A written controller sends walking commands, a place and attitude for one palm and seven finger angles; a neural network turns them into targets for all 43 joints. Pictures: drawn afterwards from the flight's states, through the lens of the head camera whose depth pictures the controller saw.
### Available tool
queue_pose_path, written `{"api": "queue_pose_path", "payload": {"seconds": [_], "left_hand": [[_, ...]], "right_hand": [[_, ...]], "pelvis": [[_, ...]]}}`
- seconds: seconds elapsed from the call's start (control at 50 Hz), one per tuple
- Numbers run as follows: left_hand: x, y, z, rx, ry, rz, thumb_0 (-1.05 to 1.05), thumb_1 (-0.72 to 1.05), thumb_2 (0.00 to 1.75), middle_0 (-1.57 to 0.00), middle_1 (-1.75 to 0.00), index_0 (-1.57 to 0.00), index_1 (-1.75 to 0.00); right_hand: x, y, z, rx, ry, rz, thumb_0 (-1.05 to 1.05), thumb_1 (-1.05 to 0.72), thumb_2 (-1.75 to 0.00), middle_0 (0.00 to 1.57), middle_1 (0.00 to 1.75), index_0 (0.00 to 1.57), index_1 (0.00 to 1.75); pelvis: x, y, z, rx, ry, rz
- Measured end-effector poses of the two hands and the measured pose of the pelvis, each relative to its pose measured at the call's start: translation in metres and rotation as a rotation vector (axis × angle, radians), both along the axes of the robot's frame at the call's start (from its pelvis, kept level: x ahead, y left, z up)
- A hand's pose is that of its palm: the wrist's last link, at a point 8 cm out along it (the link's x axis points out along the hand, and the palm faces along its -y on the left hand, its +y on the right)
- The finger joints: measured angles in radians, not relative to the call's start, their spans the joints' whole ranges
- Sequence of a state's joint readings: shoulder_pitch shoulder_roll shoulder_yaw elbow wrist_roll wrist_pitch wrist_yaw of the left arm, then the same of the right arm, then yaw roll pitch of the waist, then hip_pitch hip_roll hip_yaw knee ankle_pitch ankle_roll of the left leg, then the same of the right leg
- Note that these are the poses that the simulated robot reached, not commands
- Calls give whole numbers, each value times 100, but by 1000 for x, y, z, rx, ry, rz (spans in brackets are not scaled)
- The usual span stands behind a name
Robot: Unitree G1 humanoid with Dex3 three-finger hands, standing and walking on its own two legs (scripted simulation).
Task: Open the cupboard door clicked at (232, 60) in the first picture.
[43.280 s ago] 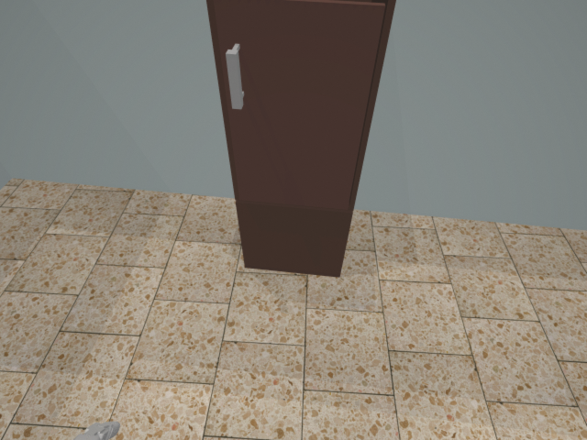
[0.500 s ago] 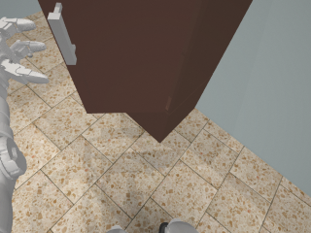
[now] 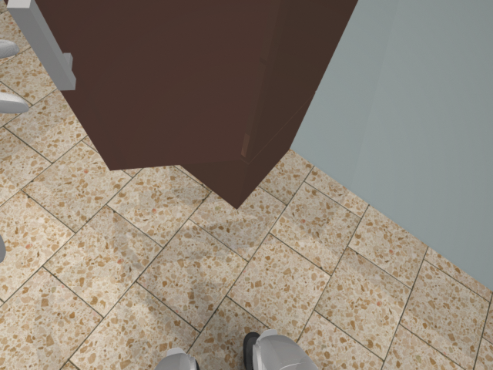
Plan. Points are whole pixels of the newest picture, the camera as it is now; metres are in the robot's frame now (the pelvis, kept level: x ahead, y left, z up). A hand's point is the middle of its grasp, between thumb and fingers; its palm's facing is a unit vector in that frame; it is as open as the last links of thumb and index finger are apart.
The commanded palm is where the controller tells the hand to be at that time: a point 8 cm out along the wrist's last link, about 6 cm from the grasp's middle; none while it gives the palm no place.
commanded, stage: move the hooked fingers beside the handle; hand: left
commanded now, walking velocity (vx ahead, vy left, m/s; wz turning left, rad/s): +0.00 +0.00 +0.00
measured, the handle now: (48, 37) +0.58 +0.22 +0.12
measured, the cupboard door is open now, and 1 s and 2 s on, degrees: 47 47 47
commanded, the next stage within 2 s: slide the fingers in behind the handle in 0.06 s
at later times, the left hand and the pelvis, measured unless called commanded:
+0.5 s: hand (16, 67) +0.52 +0.25 +0.13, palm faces +0.01 -1.00 +0.00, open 14.0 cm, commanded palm +0.50 +0.29 +0.12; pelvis +0.01 +0.00 +0.00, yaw +1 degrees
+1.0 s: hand (35, 70) +0.52 +0.22 +0.13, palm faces +0.02 -1.00 -0.01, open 14.0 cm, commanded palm +0.50 +0.26 +0.12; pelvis +0.01 +0.00 +0.00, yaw +1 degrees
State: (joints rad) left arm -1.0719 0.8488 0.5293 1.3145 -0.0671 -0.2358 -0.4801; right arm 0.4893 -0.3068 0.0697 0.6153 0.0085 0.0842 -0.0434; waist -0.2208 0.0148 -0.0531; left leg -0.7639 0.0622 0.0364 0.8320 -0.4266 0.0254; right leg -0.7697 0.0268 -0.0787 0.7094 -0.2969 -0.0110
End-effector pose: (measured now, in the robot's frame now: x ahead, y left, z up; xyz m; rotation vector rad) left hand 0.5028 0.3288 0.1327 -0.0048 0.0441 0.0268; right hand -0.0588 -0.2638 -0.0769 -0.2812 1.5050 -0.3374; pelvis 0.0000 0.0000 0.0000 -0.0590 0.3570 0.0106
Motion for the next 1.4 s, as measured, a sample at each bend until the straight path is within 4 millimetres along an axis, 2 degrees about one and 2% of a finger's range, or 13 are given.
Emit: {"api": "queue_pose_path", "payload": {"seconds": [0.1,0.24,0.38,0.48,0.58,0.72,0.84,1.08,1.4], "left_hand": [[-1,4,1,16,-15,4,-1,-50,30,-30,-120,-30,-120],[-7,6,3,20,-12,-9,-1,-50,30,-30,-120,-30,-120],[-7,-13,0,-4,-9,-33,-1,-50,30,-30,-120,-30,-120],[-2,-26,-4,-2,-8,-16,-1,-50,30,-30,-120,-30,-120],[2,-32,-4,5,-17,3,-1,-50,30,-30,-120,-30,-120],[1,-34,0,26,-23,4,-1,-50,30,-30,-120,-30,-120],[-4,-43,2,3,-26,-15,-1,-50,30,-30,-120,-30,-120],[-9,-57,-2,12,-28,1,-1,-50,30,-29,-119,-30,-120],[-5,-72,-1,-4,-30,-12,-1,-50,30,-30,-120,-30,-120]], "right_hand": [[7,-2,2,-8,-12,3,0,-91,-90,20,30,21,30],[34,-1,-2,2,-64,35,0,-91,-90,20,30,21,29],[64,3,-9,27,-126,82,0,-91,-90,20,30,21,29],[75,6,-12,36,-173,87,0,-91,-90,20,30,21,30],[73,7,-15,51,-177,73,0,-91,-90,20,30,21,30],[55,5,-15,60,-135,46,0,-91,-90,20,30,21,29],[45,0,-13,59,-106,39,0,-91,-90,20,30,21,29],[48,-8,-12,41,-148,52,0,-91,-90,20,30,21,29],[43,0,-15,59,-161,52,0,-91,-90,20,30,21,29]], "pelvis": [[3,1,1,-2,5,-4],[8,3,2,-5,-6,7],[11,5,3,-4,-19,22],[11,4,2,-1,-19,19],[10,3,1,3,-22,10],[11,0,2,6,-23,5],[11,-3,4,9,-36,8],[3,-5,4,14,-48,10],[0,-3,3,15,-45,7]]}}
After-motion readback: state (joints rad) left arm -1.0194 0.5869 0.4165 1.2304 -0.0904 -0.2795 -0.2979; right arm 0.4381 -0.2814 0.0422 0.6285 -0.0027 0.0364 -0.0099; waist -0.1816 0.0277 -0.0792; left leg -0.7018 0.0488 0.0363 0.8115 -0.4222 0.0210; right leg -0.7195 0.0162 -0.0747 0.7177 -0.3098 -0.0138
